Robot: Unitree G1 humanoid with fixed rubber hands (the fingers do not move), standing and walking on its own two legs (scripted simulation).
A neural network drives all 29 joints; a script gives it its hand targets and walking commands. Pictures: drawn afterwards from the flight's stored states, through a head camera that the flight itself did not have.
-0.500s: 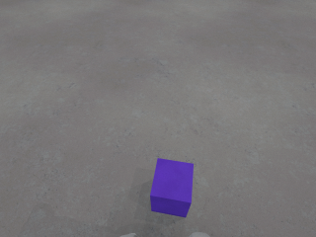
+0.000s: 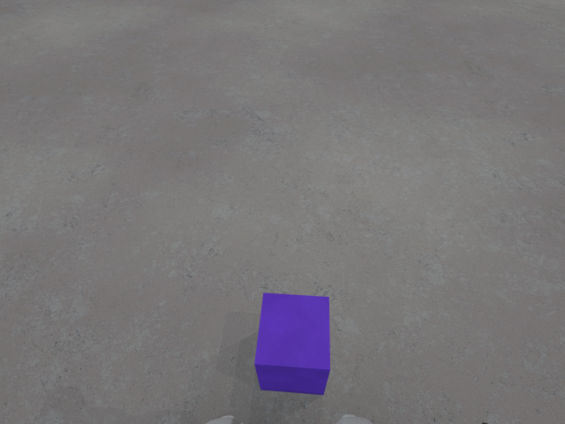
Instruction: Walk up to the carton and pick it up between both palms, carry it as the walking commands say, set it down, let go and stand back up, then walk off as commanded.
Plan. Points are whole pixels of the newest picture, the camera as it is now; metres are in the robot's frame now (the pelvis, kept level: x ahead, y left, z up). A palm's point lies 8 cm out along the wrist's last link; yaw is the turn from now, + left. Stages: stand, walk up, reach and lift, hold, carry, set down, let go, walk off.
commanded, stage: walk up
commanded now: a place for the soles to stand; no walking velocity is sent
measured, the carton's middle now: (293, 344) +0.46 -0.02 -0.59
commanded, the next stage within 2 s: none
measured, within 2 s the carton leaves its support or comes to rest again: neither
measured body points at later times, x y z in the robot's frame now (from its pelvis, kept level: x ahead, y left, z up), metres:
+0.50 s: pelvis +0.01 +0.01 +0.00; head +0.04 +0.00 +0.45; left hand +0.13 +0.33 -0.10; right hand +0.12 -0.30 -0.11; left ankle +0.04 +0.13 -0.68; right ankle +0.04 -0.14 -0.68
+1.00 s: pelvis +0.01 +0.02 +0.00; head +0.03 +0.01 +0.45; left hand +0.14 +0.33 -0.10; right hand +0.10 -0.30 -0.11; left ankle +0.04 +0.13 -0.68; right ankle +0.04 -0.14 -0.68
